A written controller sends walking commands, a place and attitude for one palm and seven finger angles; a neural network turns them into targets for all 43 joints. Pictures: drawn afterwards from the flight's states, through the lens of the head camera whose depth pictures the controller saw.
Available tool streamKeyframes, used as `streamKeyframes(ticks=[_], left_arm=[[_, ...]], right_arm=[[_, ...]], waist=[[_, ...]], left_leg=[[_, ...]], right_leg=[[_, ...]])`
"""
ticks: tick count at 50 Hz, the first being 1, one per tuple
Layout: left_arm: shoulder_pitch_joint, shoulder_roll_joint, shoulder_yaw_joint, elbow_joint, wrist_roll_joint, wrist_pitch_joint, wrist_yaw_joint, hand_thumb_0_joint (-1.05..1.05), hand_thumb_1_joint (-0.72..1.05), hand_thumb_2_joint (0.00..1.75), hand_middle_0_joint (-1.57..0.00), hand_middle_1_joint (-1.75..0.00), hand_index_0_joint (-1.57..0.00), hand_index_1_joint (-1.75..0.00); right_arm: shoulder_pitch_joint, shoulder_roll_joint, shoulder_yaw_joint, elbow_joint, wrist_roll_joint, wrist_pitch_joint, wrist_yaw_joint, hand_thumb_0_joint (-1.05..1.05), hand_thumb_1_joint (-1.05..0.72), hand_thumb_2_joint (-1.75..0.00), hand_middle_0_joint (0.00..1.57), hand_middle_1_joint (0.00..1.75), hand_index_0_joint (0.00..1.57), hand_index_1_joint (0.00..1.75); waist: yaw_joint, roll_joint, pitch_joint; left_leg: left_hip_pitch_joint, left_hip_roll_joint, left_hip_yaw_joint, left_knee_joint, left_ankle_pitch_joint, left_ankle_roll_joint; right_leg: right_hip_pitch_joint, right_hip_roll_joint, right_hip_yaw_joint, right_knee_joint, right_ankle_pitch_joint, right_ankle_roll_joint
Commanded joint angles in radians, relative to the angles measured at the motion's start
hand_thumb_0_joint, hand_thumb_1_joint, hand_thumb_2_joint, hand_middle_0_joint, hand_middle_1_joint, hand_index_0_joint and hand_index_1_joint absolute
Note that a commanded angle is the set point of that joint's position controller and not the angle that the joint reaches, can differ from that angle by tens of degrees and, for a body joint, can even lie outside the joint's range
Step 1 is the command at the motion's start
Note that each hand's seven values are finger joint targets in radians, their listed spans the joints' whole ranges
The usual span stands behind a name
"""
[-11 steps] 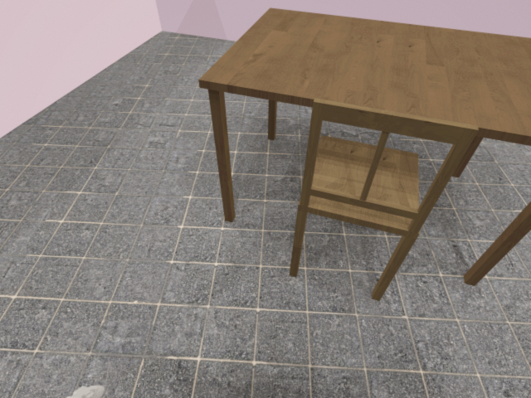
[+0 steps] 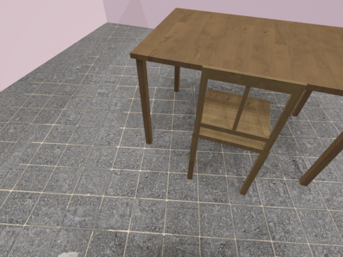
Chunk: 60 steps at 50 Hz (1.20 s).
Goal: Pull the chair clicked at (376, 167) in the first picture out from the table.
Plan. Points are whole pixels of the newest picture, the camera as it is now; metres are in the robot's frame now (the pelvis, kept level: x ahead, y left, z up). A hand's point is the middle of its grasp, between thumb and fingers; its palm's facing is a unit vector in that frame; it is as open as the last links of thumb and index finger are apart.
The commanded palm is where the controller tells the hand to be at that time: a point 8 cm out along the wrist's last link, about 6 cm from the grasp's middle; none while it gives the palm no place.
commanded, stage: stand and wait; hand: left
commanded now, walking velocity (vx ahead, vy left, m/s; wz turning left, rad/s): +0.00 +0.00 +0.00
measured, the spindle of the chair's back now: (240, 109) +0.73 -0.25 -0.11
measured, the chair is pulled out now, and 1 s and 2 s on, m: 0.00 0.00 0.00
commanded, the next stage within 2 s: look at it before walking up in 0.60 s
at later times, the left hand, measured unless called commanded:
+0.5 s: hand out of the picture +0.05 +0.24 -0.15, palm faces -0.02 -0.94 -0.34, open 7.4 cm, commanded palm none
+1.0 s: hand out of the picture +0.07 +0.23 -0.15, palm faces -0.01 -0.94 -0.33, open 7.4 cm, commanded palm none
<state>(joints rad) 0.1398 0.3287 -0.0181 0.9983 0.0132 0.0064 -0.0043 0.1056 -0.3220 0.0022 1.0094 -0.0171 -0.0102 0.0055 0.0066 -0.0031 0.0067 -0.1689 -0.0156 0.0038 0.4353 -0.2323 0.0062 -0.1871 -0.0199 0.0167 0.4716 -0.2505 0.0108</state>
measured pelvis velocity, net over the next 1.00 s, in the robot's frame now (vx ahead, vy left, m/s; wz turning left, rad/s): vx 0.00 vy -0.01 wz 0.01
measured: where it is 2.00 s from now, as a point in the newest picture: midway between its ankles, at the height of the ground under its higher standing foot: outside the picture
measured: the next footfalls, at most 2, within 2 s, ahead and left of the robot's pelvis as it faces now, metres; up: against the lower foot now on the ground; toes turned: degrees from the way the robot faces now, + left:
none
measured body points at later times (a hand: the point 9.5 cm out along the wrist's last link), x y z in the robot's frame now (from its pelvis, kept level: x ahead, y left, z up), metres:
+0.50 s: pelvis -0.01 -0.01 +0.00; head -0.01 -0.01 +0.45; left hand +0.05 +0.29 -0.13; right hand +0.05 -0.30 -0.13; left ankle +0.00 +0.12 -0.74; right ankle +0.00 -0.13 -0.74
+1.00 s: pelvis +0.00 -0.01 +0.01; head +0.00 -0.01 +0.46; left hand +0.07 +0.28 -0.13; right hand +0.08 -0.30 -0.13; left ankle +0.00 +0.12 -0.74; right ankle +0.00 -0.13 -0.74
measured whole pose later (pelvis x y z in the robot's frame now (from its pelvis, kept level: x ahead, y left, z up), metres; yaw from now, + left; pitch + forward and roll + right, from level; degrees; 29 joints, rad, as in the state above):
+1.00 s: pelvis +0.00 -0.01 +0.01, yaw +0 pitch -2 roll +0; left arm 0.14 0.33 0.00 1.08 0.01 0.00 0.00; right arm 0.13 -0.33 0.00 1.11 -0.01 -0.01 0.00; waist 0.00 0.00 0.02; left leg -0.14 0.00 -0.01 0.36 -0.18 -0.01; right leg -0.15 0.00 0.00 0.39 -0.20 0.00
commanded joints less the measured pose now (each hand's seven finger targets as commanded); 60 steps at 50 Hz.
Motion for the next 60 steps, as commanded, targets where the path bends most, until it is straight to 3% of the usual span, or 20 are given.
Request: streamKeyframes(ticks=[1,27,35,60], left_arm=[[-0.047,0.215,0.054,-0.055,0.000,-0.030,0.017,0.00,0.90,0.90,-0.20,-0.30,-0.20,-0.30],[-0.036,0.212,0.055,0.019,-0.003,-0.032,0.016,0.00,0.90,0.90,-0.20,-0.30,-0.20,-0.30],[-0.038,0.210,0.056,0.020,-0.002,-0.034,0.017,0.00,0.90,0.90,-0.20,-0.30,-0.20,-0.30],[-0.030,0.207,0.057,0.028,-0.001,-0.037,0.018,0.00,0.90,0.90,-0.20,-0.30,-0.20,-0.30]], right_arm=[[-0.044,-0.207,-0.047,-0.053,0.003,-0.025,-0.016,0.00,-0.90,-0.90,0.20,0.30,0.20,0.30],[-0.006,-0.212,-0.040,0.034,0.006,-0.024,-0.017,0.00,-0.90,-0.90,0.20,0.30,0.20,0.30],[-0.011,-0.210,-0.041,0.034,0.006,-0.027,-0.018,0.00,-0.90,-0.90,0.20,0.30,0.20,0.30],[-0.014,-0.203,-0.037,0.038,0.008,-0.025,-0.021,0.00,-0.90,-0.90,0.20,0.30,0.20,0.30]], waist=[[-0.012,-0.004,-0.033],[-0.010,-0.002,-0.009],[-0.009,0.005,-0.022],[-0.008,0.002,-0.032]], left_leg=[[-0.007,0.107,-0.100,-0.083,0.111,0.029],[-0.009,0.118,-0.112,-0.127,0.069,0.017],[0.008,0.124,-0.110,-0.128,0.122,0.017],[0.037,0.128,-0.106,-0.136,0.162,0.012]], right_leg=[[-0.002,-0.091,0.099,-0.102,0.108,-0.044],[0.007,-0.096,0.110,-0.163,0.035,-0.044],[0.023,-0.096,0.100,-0.154,0.110,-0.043],[0.052,-0.100,0.096,-0.171,0.168,-0.041]])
